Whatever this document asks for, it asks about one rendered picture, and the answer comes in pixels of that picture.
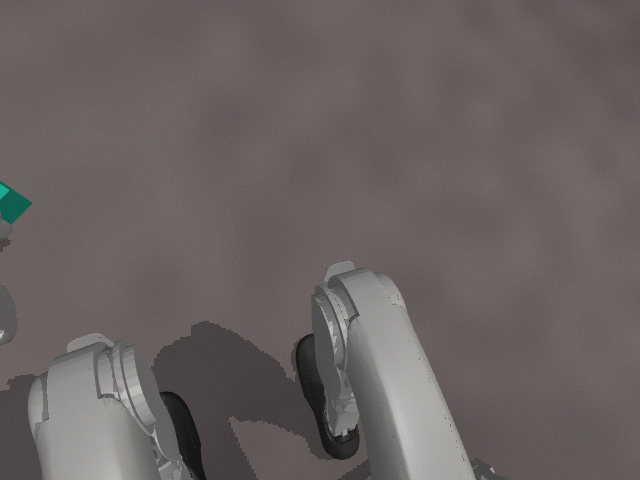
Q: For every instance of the right robot foot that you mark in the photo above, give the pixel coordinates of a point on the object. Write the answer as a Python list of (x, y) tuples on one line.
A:
[(338, 447)]

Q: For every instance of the left robot foot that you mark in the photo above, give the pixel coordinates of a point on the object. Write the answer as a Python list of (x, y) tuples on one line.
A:
[(186, 433)]

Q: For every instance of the right robot hand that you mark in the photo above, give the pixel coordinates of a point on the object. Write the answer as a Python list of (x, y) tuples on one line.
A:
[(483, 471)]

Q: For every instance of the left robot arm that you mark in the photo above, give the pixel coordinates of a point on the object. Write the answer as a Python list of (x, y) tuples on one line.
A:
[(8, 315)]

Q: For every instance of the small box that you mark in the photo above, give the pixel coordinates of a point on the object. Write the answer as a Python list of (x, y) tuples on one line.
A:
[(12, 204)]

